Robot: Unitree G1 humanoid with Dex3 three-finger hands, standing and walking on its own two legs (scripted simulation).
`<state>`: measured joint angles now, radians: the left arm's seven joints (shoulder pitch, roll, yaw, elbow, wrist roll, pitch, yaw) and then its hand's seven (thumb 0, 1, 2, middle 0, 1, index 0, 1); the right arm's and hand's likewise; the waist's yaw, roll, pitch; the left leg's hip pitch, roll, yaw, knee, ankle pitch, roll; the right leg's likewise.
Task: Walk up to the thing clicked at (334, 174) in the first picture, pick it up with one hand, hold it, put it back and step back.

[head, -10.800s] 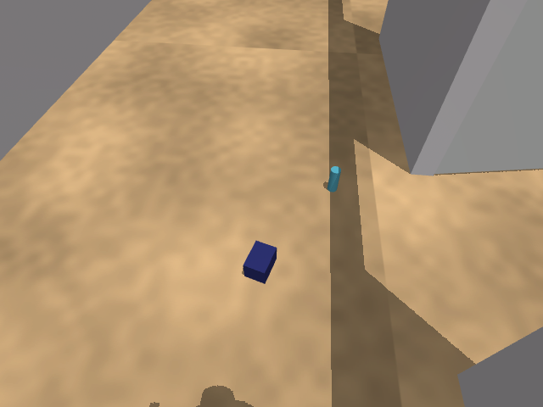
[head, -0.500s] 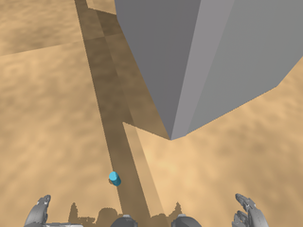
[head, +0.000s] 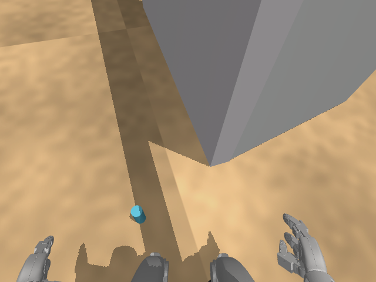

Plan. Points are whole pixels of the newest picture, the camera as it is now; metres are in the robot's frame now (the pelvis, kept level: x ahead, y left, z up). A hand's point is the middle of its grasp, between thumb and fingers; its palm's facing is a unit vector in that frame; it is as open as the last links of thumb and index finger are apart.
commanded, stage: go down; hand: left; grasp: from the side
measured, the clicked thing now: (138, 214) +0.39 +0.21 -0.62
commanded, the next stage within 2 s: approach in 2.00 s
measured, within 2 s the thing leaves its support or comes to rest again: neither
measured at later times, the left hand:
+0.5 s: hand (61, 256) +0.19 +0.31 -0.17, palm faces +0.14 -0.96 -0.26, open 16.7 cm
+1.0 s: hand (65, 224) +0.28 +0.35 -0.24, palm faces +0.11 -0.98 -0.15, open 17.3 cm
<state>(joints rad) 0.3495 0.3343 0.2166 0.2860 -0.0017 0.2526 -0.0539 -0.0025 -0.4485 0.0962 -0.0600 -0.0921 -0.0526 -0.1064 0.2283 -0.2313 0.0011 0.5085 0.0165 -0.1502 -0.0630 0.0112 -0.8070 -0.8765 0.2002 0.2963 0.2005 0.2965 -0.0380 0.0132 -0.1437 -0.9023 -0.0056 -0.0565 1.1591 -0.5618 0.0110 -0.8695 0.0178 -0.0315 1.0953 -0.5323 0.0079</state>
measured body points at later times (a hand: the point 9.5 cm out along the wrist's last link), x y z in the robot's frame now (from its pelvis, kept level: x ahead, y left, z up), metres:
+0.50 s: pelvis -0.04 +0.00 -0.08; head +0.09 +0.03 +0.35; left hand +0.18 +0.36 -0.15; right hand +0.15 -0.26 -0.16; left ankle +0.00 +0.11 -0.65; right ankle +0.00 -0.13 -0.65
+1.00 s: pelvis -0.08 -0.01 -0.22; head +0.12 +0.03 +0.18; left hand +0.27 +0.40 -0.23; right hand +0.07 -0.29 -0.33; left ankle -0.01 +0.11 -0.65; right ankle +0.00 -0.13 -0.65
